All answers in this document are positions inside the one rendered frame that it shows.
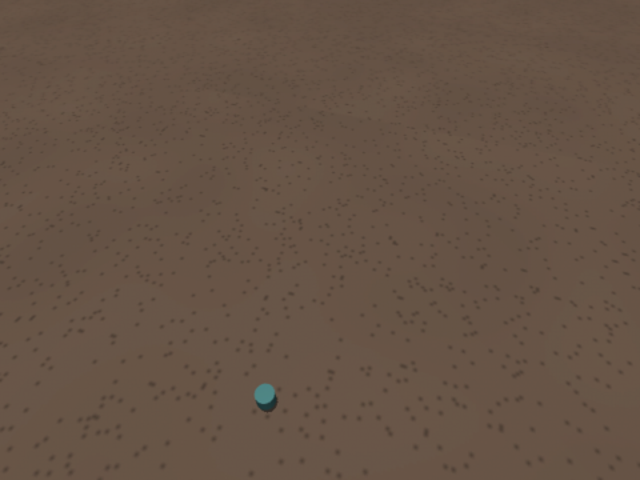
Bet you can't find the tin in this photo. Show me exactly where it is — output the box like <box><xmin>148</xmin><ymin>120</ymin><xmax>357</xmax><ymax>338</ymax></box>
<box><xmin>254</xmin><ymin>384</ymin><xmax>276</xmax><ymax>410</ymax></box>

